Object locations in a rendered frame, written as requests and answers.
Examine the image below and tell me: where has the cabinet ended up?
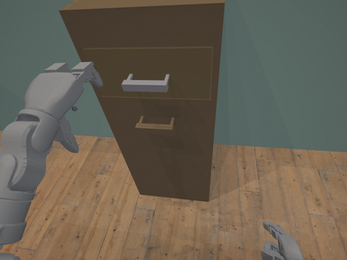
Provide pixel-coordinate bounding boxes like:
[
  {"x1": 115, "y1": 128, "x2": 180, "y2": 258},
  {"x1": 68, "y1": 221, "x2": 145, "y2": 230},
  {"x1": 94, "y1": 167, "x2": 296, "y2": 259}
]
[{"x1": 59, "y1": 0, "x2": 225, "y2": 202}]

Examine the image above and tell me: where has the left robot forearm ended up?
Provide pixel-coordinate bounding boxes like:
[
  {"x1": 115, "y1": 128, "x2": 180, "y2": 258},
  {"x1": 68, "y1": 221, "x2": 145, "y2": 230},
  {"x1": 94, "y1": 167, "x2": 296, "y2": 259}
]
[{"x1": 0, "y1": 109, "x2": 60, "y2": 250}]

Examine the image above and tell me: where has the robot left hand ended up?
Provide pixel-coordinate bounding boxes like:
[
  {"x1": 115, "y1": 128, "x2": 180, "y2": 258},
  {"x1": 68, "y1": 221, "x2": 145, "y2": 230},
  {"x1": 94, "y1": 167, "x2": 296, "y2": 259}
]
[{"x1": 24, "y1": 62, "x2": 103, "y2": 153}]

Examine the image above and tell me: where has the robot right hand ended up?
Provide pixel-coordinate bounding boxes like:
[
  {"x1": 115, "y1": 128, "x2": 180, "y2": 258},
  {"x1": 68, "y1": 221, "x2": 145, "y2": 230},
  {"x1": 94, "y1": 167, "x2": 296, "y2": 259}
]
[{"x1": 261, "y1": 221, "x2": 304, "y2": 260}]

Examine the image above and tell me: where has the drawer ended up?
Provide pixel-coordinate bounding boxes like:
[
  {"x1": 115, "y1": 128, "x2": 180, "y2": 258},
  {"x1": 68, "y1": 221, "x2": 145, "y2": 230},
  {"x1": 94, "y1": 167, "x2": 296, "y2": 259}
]
[{"x1": 83, "y1": 46, "x2": 213, "y2": 99}]

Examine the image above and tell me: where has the handle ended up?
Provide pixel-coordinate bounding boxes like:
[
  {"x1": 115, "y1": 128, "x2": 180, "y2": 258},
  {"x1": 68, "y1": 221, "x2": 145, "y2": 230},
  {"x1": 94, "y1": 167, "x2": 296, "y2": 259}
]
[
  {"x1": 121, "y1": 74, "x2": 170, "y2": 92},
  {"x1": 135, "y1": 123, "x2": 174, "y2": 134}
]

